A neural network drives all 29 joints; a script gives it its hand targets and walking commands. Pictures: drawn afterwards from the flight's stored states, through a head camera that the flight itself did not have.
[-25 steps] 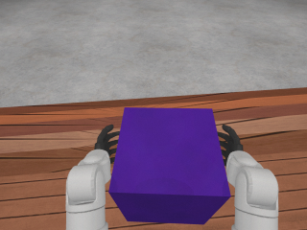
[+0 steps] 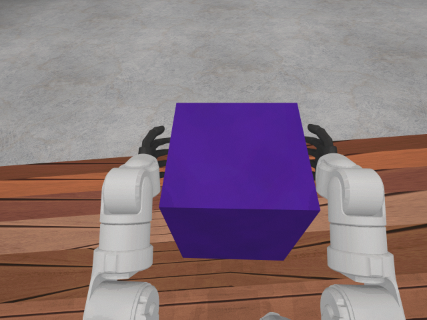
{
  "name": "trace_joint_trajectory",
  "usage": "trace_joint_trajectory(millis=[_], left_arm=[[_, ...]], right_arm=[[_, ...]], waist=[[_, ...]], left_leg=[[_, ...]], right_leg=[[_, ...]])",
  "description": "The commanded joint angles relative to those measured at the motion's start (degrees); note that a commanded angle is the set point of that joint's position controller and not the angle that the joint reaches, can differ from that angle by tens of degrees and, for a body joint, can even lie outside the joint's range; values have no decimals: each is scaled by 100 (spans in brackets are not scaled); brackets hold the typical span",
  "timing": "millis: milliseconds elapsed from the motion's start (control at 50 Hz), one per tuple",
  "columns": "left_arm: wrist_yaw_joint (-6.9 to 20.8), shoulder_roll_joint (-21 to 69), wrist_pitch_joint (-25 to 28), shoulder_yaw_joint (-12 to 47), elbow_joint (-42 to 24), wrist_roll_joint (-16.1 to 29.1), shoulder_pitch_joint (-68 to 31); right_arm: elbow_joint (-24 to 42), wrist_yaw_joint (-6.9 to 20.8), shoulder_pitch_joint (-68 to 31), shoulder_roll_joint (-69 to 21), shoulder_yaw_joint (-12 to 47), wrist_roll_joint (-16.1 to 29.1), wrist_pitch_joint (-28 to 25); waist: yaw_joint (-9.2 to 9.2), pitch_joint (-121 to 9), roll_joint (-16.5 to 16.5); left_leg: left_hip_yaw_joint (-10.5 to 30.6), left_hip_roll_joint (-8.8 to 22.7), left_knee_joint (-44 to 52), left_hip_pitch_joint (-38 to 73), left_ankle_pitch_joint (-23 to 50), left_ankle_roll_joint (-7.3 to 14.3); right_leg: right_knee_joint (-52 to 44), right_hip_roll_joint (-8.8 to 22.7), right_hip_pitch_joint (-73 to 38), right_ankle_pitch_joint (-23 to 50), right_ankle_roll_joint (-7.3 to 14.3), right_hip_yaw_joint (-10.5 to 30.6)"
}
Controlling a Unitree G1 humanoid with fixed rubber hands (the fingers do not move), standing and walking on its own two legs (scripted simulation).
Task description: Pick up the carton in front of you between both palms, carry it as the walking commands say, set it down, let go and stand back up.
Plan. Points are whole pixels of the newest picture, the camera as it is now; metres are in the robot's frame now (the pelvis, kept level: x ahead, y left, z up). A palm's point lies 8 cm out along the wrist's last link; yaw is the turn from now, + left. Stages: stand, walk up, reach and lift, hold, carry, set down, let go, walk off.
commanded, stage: carry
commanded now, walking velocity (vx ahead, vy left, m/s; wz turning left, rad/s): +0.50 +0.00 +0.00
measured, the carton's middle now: (234, 188) +0.34 +0.00 +0.06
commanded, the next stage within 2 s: none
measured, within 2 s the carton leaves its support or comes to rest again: neither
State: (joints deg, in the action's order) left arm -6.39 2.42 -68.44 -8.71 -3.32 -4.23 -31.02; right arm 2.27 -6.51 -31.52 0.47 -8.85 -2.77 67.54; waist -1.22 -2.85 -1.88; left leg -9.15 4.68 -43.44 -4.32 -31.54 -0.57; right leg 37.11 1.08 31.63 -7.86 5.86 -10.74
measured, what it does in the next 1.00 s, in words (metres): goes down: left foot, then right foot 0.12 m lower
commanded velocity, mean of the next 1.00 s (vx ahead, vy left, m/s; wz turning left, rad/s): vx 0.50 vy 0.00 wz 0.00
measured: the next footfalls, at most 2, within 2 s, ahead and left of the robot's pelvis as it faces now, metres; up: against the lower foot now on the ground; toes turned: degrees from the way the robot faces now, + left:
left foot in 0.40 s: +0.35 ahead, +0.06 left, +0.00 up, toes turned +2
right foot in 0.80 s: +0.64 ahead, -0.11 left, -0.12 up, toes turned +0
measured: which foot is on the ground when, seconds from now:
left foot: up 0.00-0.38, down 0.40-0.78, up 0.80-1.00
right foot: down 0.00-0.44, up 0.46-0.78, down 0.80-1.00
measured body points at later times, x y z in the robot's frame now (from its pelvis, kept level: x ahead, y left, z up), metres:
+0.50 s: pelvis +0.30 -0.01 +0.01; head +0.36 -0.01 +0.45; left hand +0.69 +0.11 +0.10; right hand +0.67 -0.19 +0.11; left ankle +0.31 +0.06 -0.71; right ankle +0.18 -0.09 -0.61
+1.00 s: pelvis +0.64 -0.07 -0.13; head +0.67 -0.07 +0.32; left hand +0.99 +0.11 -0.05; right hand +1.03 -0.19 -0.04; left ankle +0.70 +0.07 -0.79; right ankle +0.60 -0.11 -0.83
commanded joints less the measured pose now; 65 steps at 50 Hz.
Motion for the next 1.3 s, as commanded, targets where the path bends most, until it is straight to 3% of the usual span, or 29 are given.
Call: trace_joint_trajectory(millis=[0,60,280,360,380,400,420,460,520,580,620,680,720,740,760,780,800,820,860,900,980,1080,1120,1140,1160,1180,1200,1220,1280], left_arm=[[1142,4485,-1,3250,250,2318,-3796],[1242,5398,97,3330,192,2777,-4977],[1278,6108,131,3143,232,2652,-5218],[1214,5949,45,3216,114,2330,-4778],[1197,5897,32,3274,113,2270,-4693],[1185,5853,16,3364,74,2222,-4692],[1181,5913,-21,3425,29,2192,-4659],[1106,5748,17,3379,-51,2062,-4729],[979,5507,107,3209,-149,1815,-4550],[893,5327,190,3187,-153,1683,-4290],[872,5207,187,3165,-99,1579,-4218],[918,4967,120,2983,327,1484,-3866],[986,4844,86,2906,659,1395,-3729],[1044,4855,74,2871,704,1464,-3810],[1115,4845,56,2807,783,1549,-3971],[1194,4884,-1,2725,1058,1651,-4024],[1233,4869,-49,2682,1433,1813,-4209],[1258,4963,-2,2781,1488,2017,-4439],[1329,5715,-7,2976,1133,2543,-5185],[1380,6205,127,3295,773,2988,-5712],[1389,6797,349,3500,313,3308,-5856],[1349,6724,593,3675,200,3229,-5107],[1340,6625,668,3769,200,3110,-4812],[1325,6507,676,3774,173,3076,-4763],[1303,6396,686,3815,212,2980,-4737],[1260,6182,591,3681,365,2817,-4493],[1201,5906,525,3463,554,2545,-4005],[1146,5785,516,3360,565,2335,-3970],[1079,5614,564,3095,550,1958,-3872]], right_arm=[[-205,1120,-3903,-4957,3453,2220,133],[-418,1049,-4717,-5667,3253,2352,86],[-642,962,-4844,-6479,3061,2095,-54],[-415,1107,-4554,-6436,3244,2119,42],[-403,1162,-4429,-6406,3253,2133,60],[-416,1224,-4292,-6308,3245,2147,53],[-533,1260,-4266,-6251,3297,2128,19],[-318,1370,-4447,-6519,3550,2437,6],[358,1462,-5275,-6778,3977,2972,-78],[488,1436,-5338,-6618,4073,3145,-148],[300,1436,-5051,-6406,3986,3106,-159],[-366,1504,-4530,-6319,3827,2982,-124],[-849,1549,-4377,-6274,3640,2851,-127],[-1069,1562,-4219,-6307,3553,2719,-138],[-1146,1552,-4316,-6274,3365,2611,-124],[-1310,1499,-4505,-6110,3106,2467,-83],[-1588,1408,-4478,-5895,2857,2240,58],[-1574,1327,-4510,-5740,2649,2134,147],[-1491,1194,-4781,-5664,2472,2005,144],[-1247,1111,-4619,-5896,2380,1856,54],[-849,1029,-4644,-6231,2547,1799,-171],[-617,1007,-4125,-6179,2879,1646,-358],[-384,1014,-4073,-6049,3090,1702,-407],[-386,1025,-3936,-5978,3179,1732,-431],[-383,1071,-3763,-5902,3192,1737,-430],[-640,1083,-3608,-5746,3212,1782,-420],[-705,1113,-3523,-5869,3379,1966,-404],[-632,1173,-3714,-5971,3495,2174,-434],[-229,1302,-4507,-6602,3965,2811,-538]], waist=[[-291,-2520,2162],[-186,-2401,625],[-148,-2411,1073],[232,-2584,1019],[627,-2606,630],[857,-2685,-194],[753,-2982,-2095],[957,-2840,-1014],[689,-2387,181],[662,-2443,-262],[1006,-2332,-260],[811,-1710,-163],[76,-2020,-606],[-430,-2266,-423],[-925,-2041,414],[-976,-1333,1204],[-110,-1346,1608],[-441,-1763,1803],[-70,-1211,24],[-130,-1976,454],[-418,-2187,334],[-608,-2121,670],[26,-2438,882],[603,-2467,286],[972,-2083,-620],[425,-2615,-1209],[660,-2917,-675],[630,-2612,-63],[620,-2175,268]], left_leg=[[897,-756,-3676,-3374,148,212],[1141,-198,-3793,-3701,768,486],[116,-733,192,-2851,2278,381],[87,-843,226,-1929,2487,734],[-29,-880,1025,-877,2969,742],[1084,-131,1085,565,4569,902],[3288,1004,1208,2143,6277,1853],[3556,1217,791,2939,5697,2221],[2962,976,927,1684,4822,1579],[2522,926,822,1110,5203,1587],[1981,269,219,1409,4377,1315],[1093,-312,10,-1146,1829,964],[834,-46,-1128,-1485,2586,757],[643,91,-2246,-1589,3517,594],[478,-179,-3709,-2221,3062,439],[548,-821,-5238,-3272,-454,263],[1133,-810,-5324,-4080,-543,279],[1450,-777,-4789,-4944,162,239],[1459,-306,-3075,-4438,789,212],[1430,-237,-2512,-3867,1073,95],[1135,-368,-1261,-4133,3488,397],[64,-1051,994,-1527,5433,421],[312,-804,1088,-715,5222,645],[388,-701,1671,452,5074,799],[960,-79,1973,1121,5882,1059],[2706,1091,467,3011,7614,1660],[3473,1400,521,3198,6083,2090],[3231,1080,421,2763,5401,1873],[3268,870,594,1095,5339,1928]], right_leg=[[-2024,2078,-4552,-888,959,4593],[-1258,1687,-3796,1126,700,2935],[-790,757,-3670,3911,463,714],[718,859,-3485,5015,279,512],[1707,686,-2812,4609,83,259],[2894,246,-1308,2967,-103,374],[4317,-730,740,-1896,-451,750],[5043,-408,2571,-2483,-428,1462],[3009,-33,2007,-1793,-361,1474],[2485,-125,1243,-636,-330,1055],[1045,-170,1538,1176,-309,913],[-915,-543,-1374,3480,-357,339],[-260,-370,-2693,3885,-228,246],[-531,-188,-3365,3401,-127,405],[-908,-94,-3879,2757,43,449],[-970,451,-3838,2796,65,1092],[53,1180,-4203,5384,216,2265],[-431,1691,-4344,3016,1096,3867],[-522,1233,-2849,2323,769,3645],[-505,1688,-2447,1955,1217,4232],[553,627,-2748,1451,698,3021],[1328,-177,-1571,678,430,1668],[2788,98,-1661,1844,180,1431],[3921,142,-924,2540,-69,1150],[5891,-480,167,-869,-260,744],[6312,-644,2168,-3173,-518,1201],[6156,-402,2814,-2968,-493,1448],[5016,-155,3042,-2078,-311,1741],[2916,-25,2205,-1633,-441,1481]])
